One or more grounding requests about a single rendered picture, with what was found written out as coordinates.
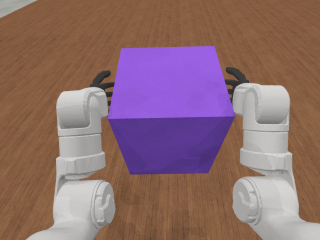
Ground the robot left hand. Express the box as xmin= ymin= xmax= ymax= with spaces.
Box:
xmin=90 ymin=70 xmax=115 ymax=114

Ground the robot right forearm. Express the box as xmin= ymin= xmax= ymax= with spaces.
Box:
xmin=232 ymin=83 xmax=299 ymax=211

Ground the robot left forearm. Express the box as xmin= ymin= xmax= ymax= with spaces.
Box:
xmin=53 ymin=87 xmax=109 ymax=221

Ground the carton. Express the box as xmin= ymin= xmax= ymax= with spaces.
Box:
xmin=108 ymin=46 xmax=235 ymax=175

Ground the robot right hand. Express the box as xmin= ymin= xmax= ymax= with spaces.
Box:
xmin=224 ymin=67 xmax=249 ymax=106

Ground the left robot upper arm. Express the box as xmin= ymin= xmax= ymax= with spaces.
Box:
xmin=26 ymin=179 xmax=116 ymax=240

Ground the right robot upper arm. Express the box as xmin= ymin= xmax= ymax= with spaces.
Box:
xmin=232 ymin=176 xmax=320 ymax=240

